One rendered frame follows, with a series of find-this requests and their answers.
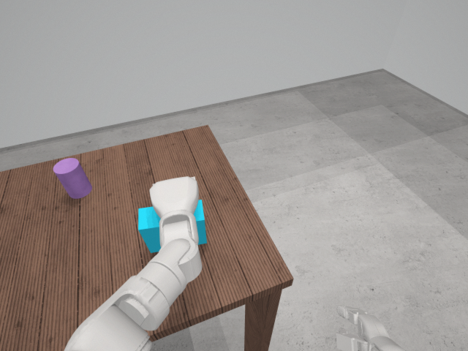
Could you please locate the sponge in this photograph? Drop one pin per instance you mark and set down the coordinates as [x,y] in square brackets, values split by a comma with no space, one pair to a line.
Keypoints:
[148,226]

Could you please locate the robot left hand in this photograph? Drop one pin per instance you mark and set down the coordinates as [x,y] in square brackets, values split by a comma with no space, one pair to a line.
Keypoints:
[175,194]

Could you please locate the robot left forearm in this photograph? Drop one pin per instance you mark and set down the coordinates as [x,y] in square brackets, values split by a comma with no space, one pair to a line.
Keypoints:
[147,297]

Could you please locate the left robot upper arm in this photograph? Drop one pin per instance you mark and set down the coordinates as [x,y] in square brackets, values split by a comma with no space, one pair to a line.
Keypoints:
[113,330]

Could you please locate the robot right forearm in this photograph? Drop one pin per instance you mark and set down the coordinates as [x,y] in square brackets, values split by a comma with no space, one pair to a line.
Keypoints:
[383,343]

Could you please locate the table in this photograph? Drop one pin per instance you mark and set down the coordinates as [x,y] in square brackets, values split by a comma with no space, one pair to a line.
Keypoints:
[61,258]

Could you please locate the robot right hand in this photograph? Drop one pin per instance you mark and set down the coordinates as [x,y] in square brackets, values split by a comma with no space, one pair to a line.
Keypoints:
[368,327]

